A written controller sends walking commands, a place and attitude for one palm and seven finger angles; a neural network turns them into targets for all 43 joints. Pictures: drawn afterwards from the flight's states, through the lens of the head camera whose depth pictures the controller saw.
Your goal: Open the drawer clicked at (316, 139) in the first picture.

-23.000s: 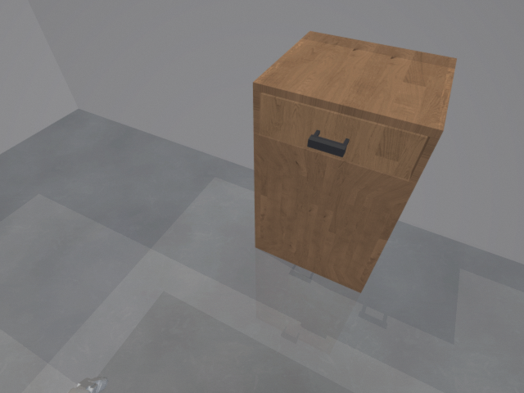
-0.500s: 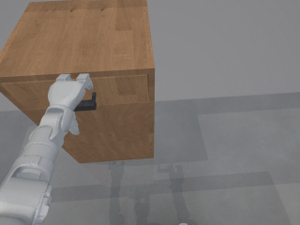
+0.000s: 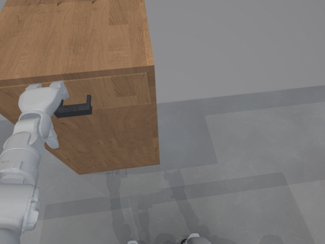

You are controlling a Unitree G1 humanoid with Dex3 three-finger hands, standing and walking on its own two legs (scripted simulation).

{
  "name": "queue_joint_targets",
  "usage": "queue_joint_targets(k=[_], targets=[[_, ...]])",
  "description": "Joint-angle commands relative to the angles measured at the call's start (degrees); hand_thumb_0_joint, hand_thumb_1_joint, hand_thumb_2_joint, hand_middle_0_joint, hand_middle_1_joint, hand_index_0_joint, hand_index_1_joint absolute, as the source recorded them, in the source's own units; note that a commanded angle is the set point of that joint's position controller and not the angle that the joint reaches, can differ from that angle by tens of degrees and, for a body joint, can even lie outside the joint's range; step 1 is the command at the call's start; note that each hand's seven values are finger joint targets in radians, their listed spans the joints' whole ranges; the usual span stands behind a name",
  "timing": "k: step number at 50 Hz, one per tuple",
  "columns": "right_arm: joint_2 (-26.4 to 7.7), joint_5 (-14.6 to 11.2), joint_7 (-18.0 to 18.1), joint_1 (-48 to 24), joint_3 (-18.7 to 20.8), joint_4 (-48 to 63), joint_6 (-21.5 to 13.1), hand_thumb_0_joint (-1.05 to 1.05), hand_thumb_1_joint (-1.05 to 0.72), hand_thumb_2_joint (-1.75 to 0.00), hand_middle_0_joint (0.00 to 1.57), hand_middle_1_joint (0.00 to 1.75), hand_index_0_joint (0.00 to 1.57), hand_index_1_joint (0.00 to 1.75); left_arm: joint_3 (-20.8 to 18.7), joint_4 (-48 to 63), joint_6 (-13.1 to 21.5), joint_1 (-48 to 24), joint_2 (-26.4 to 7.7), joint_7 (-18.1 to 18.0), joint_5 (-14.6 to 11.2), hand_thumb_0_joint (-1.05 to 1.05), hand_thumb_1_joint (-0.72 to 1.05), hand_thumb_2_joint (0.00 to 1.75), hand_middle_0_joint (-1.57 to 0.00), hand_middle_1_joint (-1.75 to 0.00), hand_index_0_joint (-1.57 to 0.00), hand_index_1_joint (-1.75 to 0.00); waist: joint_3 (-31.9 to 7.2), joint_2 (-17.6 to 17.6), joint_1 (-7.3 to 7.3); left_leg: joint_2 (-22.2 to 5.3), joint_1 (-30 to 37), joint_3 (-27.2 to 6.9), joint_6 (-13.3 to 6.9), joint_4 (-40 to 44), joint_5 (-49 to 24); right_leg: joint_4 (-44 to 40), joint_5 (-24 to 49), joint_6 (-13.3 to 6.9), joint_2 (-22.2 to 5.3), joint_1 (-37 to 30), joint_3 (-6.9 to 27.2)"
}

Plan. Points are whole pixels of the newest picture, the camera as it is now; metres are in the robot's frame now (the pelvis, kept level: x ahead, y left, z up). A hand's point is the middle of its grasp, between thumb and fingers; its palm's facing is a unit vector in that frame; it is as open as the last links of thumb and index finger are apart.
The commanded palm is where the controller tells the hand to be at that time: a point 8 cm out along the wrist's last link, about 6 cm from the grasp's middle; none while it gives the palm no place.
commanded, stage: re-aim the fingers above the handle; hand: left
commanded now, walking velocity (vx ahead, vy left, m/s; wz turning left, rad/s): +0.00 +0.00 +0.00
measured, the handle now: (74, 104) +0.51 +0.26 -0.02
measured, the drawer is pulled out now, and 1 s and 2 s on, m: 0.00 0.00 0.00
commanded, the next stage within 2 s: lower the fingers behind the handle in 0.08 s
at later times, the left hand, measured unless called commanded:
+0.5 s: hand (60, 107) +0.46 +0.27 +0.03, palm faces -0.06 +0.00 -1.00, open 13.8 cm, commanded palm +0.45 +0.27 +0.07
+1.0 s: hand (63, 116) +0.46 +0.28 -0.01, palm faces -0.04 +0.00 -1.00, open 13.7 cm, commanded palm +0.45 +0.26 +0.03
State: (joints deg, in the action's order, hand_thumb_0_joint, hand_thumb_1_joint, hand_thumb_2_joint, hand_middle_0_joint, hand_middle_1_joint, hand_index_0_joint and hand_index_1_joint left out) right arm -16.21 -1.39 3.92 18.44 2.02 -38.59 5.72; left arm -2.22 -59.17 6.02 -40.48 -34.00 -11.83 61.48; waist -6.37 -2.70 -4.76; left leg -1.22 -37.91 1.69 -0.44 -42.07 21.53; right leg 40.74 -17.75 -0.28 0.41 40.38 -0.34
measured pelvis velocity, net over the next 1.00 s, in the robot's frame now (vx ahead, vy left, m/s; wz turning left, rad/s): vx -0.01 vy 0.01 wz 0.01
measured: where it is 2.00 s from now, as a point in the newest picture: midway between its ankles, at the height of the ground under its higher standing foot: outside the picture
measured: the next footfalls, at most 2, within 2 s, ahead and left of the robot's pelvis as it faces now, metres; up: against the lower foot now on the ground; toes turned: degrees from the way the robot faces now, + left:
none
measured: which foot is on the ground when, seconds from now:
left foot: down 0.00-1.00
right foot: down 0.00-1.00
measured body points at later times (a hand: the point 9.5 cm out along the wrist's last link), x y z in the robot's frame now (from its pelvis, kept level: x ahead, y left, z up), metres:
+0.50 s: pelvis +0.00 +0.02 -0.01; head +0.08 +0.01 +0.44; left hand +0.46 +0.26 +0.08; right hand +0.04 -0.24 -0.14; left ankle -0.02 +0.12 -0.71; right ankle +0.01 -0.12 -0.71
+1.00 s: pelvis -0.01 +0.01 -0.03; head +0.11 +0.01 +0.41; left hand +0.46 +0.27 +0.04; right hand -0.01 -0.27 -0.15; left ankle -0.02 +0.12 -0.71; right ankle +0.01 -0.12 -0.71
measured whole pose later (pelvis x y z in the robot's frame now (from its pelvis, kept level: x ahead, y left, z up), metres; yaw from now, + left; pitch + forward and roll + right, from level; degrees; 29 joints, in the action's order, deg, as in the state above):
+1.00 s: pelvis -0.01 +0.01 -0.03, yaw +1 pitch +23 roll -2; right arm -15.5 1.0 1.0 21.4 3.3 -42.8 4.0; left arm 0.1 -61.2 4.2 -45.4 -30.7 -21.4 62.8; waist -9.1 -3.0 -5.4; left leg -1.0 -50.7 0.0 -1.1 -53.1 25.2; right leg 49.2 -20.6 0.3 0.1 51.4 -1.9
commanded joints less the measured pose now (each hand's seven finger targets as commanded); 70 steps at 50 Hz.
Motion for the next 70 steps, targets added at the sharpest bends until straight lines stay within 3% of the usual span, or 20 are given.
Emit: queue_joint_targets(k=[1,5,9,12,14,19,25,29,32,34,38,41,46,49,51,53,56,57,61,70], targets=[[-7.82,0.81,1.04,7.73,4.64,2.55,-2.31,0.00,-0.90,-0.90,0.20,0.30,0.20,0.30,-2.48,17.78,5.88,-28.62,-14.56,-3.52,-0.41,0.00,-0.50,0.30,-0.30,-1.20,-0.30,-1.20,-24.54,-1.72,-1.80,2.77,8.93,-0.17,-2.52,0.70,-16.36,-3.08,14.95,-0.78,1.69,-12.54,0.78],[-7.76,1.43,0.98,9.24,5.15,0.79,-2.82,0.00,-0.90,-0.90,0.20,0.30,0.20,0.30,-1.37,21.63,7.52,-33.46,-12.77,-5.89,-1.04,0.00,-0.50,0.30,-0.30,-1.20,-0.30,-1.20,-28.32,-5.00,-3.15,2.72,13.27,-1.63,-2.07,-1.09,-19.94,-1.54,14.38,-1.25,2.13,-8.23,-0.17],[-7.99,1.89,-0.29,9.21,4.74,-0.69,-2.31,0.00,-0.90,-0.90,0.20,0.30,0.20,0.30,-3.59,17.57,3.78,-30.93,-13.65,-9.16,-0.95,0.00,-0.50,0.30,-0.30,-1.20,-0.30,-1.20,-27.07,-8.09,-1.45,2.37,14.41,-2.51,-0.94,-1.19,-24.55,-0.20,14.53,-1.76,2.65,-5.66,-1.98],[-8.47,2.00,-1.90,9.06,4.16,-1.41,-1.59,0.00,-0.90,-0.90,0.20,0.30,0.20,0.30,-2.74,8.17,-1.96,-25.76,-11.37,-9.83,-0.75,0.00,-0.50,0.30,-0.30,-1.20,-0.30,-1.20,-22.95,-3.64,-0.83,1.93,10.52,-2.25,-0.88,-0.34,-24.41,-0.20,14.43,-1.77,2.87,-5.95,-2.92],[-8.89,1.65,-2.19,8.65,3.99,-1.01,-1.27,0.00,-0.90,-0.90,0.20,0.30,0.20,0.30,-2.26,7.57,-4.43,-27.95,-12.32,-9.72,-0.19,0.00,-0.50,0.30,-0.30,-1.20,-0.30,-1.20,-21.21,-0.72,-1.29,1.90,8.61,-1.99,-1.25,0.82,-21.29,-1.36,13.33,-1.63,2.71,-7.22,-2.66],[-8.95,1.12,-2.14,8.00,3.20,-0.22,-0.57,0.00,-0.90,-0.90,0.20,0.30,0.20,0.30,0.47,2.79,-7.29,-27.80,-10.72,-7.65,0.70,0.00,-0.50,0.30,-0.30,-1.20,-0.30,-1.20,-17.31,1.81,-1.75,2.04,6.46,-1.60,-1.66,2.46,-16.69,-2.68,10.65,-1.57,2.45,-7.68,-2.38],[-9.04,0.87,-1.09,7.50,2.38,1.55,-0.61,0.00,-0.90,-0.90,0.20,0.30,0.20,0.30,0.70,0.00,-5.32,-26.06,-11.40,-4.32,0.09,0.00,-0.50,0.30,-0.30,-1.20,-0.30,-1.20,-14.85,4.91,-2.06,2.38,3.21,-1.37,-2.21,2.55,-9.59,-3.19,5.56,-1.33,2.10,-6.71,-1.70],[-8.68,0.94,-0.85,8.06,2.44,2.55,-1.35,0.00,-0.90,-0.90,0.20,0.30,0.20,0.30,1.72,0.16,-3.13,-24.67,-10.07,-3.82,0.80,0.00,-0.50,0.30,-0.30,-1.20,-0.30,-1.20,-15.28,3.24,-1.76,2.39,1.91,-1.27,-2.16,1.19,-7.89,-1.78,3.87,-1.44,2.18,-3.98,-1.65],[-8.37,1.16,-1.04,8.99,2.90,2.80,-1.74,0.00,-0.90,-0.90,0.20,0.30,0.20,0.30,1.44,1.74,-1.57,-24.28,-9.39,-4.35,1.15,0.00,-0.50,0.30,-0.30,-1.20,-0.30,-1.20,-17.95,1.09,-1.38,2.30,2.37,-1.46,-2.01,-0.32,-9.67,-0.18,5.07,-1.69,2.33,-2.89,-1.72],[-8.10,1.38,-1.04,9.36,3.42,2.90,-2.34,0.00,-0.90,-0.90,0.20,0.30,0.20,0.30,1.92,4.96,0.21,-26.90,-7.92,-4.77,0.71,0.00,-0.50,0.30,-0.30,-1.20,-0.30,-1.20,-19.84,1.09,-2.38,2.11,2.84,-1.68,-2.10,-1.74,-9.77,0.43,5.14,-1.53,2.43,-1.64,-1.55],[-8.03,2.31,-0.63,10.04,4.11,1.91,-3.20,0.00,-0.90,-0.90,0.20,0.30,0.20,0.30,-2.94,13.71,4.71,-33.02,-13.66,-8.07,1.24,0.00,-0.50,0.30,-0.30,-1.20,-0.30,-1.20,-28.69,-3.01,-2.17,2.30,3.73,-2.62,-2.20,-4.77,-12.31,3.49,7.05,-1.59,2.39,-1.97,-0.71],[-7.79,2.49,-1.29,10.95,4.57,-0.08,-3.45,0.00,-0.90,-0.90,0.20,0.30,0.20,0.30,0.39,7.75,2.33,-28.44,-7.53,-9.96,1.39,0.00,-0.50,0.30,-0.30,-1.20,-0.30,-1.20,-25.37,-2.27,-3.27,1.76,4.33,-3.00,-1.78,-5.52,-14.47,3.59,7.13,-1.50,2.74,1.99,-1.92],[-8.51,2.67,-2.14,11.36,4.52,-1.38,-2.74,0.00,-0.90,-0.90,0.20,0.30,0.20,0.30,-1.10,7.16,-1.06,-28.43,-9.89,-10.92,1.25,0.00,-0.50,0.30,-0.30,-1.20,-0.30,-1.20,-27.42,-4.08,-2.43,1.75,5.30,-2.69,-1.50,-5.54,-18.01,3.83,10.14,-1.66,2.97,0.34,-2.15],[-8.22,2.41,-2.28,11.21,4.37,-1.39,-2.45,0.00,-0.90,-0.90,0.20,0.30,0.20,0.30,1.39,5.44,-3.21,-26.44,-6.78,-9.97,1.10,0.00,-0.50,0.30,-0.30,-1.20,-0.30,-1.20,-25.33,-2.27,-2.65,1.70,4.79,-2.27,-1.65,-4.81,-17.69,2.85,10.53,-1.61,3.08,-0.67,-2.35],[-8.42,2.26,-2.19,11.22,4.06,-1.78,-2.15,0.00,-0.90,-0.90,0.20,0.30,0.20,0.30,1.39,3.08,-3.90,-26.21,-7.31,-9.16,1.01,0.00,-0.50,0.30,-0.30,-1.20,-0.30,-1.20,-22.87,-0.16,-3.13,1.73,2.83,-2.16,-1.95,-4.63,-16.73,2.59,10.87,-1.44,3.01,-0.96,-2.22],[-8.45,2.17,-2.06,10.83,3.82,-1.47,-1.87,0.00,-0.90,-0.90,0.20,0.30,0.20,0.30,1.28,2.18,-4.19,-24.54,-7.70,-8.23,1.17,0.00,-0.50,0.30,-0.30,-1.20,-0.30,-1.20,-22.09,1.88,-2.91,2.07,0.91,-1.83,-2.24,-4.52,-14.86,2.27,10.68,-1.34,2.91,-2.30,-1.85],[-8.18,2.09,-1.92,10.45,3.66,-0.97,-1.91,0.00,-0.90,-0.90,0.20,0.30,0.20,0.30,2.83,1.71,-3.34,-23.79,-5.98,-7.06,1.37,0.00,-0.50,0.30,-0.30,-1.20,-0.30,-1.20,-19.87,0.78,-3.11,2.24,-0.03,-1.52,-2.35,-4.72,-13.44,2.29,9.58,-1.44,2.76,-0.85,-1.74],[-8.47,2.10,-1.87,10.31,3.48,-1.05,-1.73,0.00,-0.90,-0.90,0.20,0.30,0.20,0.30,0.87,1.27,-3.07,-22.92,-8.50,-6.89,1.62,0.00,-0.50,0.30,-0.30,-1.20,-0.30,-1.20,-19.61,2.26,-2.69,2.15,-1.37,-1.54,-2.42,-5.10,-12.88,2.86,9.55,-1.41,2.66,-1.15,-1.61],[-7.78,2.04,-1.71,9.98,3.50,0.19,-2.15,0.00,-0.90,-0.90,0.20,0.30,0.20,0.30,2.94,0.93,-1.31,-21.15,-5.30,-5.96,1.06,0.00,-0.50,0.30,-0.30,-1.20,-0.30,-1.20,-18.62,2.50,-3.25,2.35,-3.19,-1.34,-2.49,-6.52,-10.85,3.80,8.34,-1.39,2.55,0.75,-1.55],[-7.86,1.97,-1.87,10.47,3.67,0.83,-2.62,0.00,-0.90,-0.90,0.20,0.30,0.20,0.30,3.05,0.74,-1.32,-22.52,-5.09,-6.37,0.95,0.00,-0.50,0.30,-0.30,-1.20,-0.30,-1.20,-20.30,2.94,-3.85,2.20,-5.99,-1.74,-2.42,-9.89,-10.15,7.04,7.33,-1.40,2.54,5.09,-1.69]])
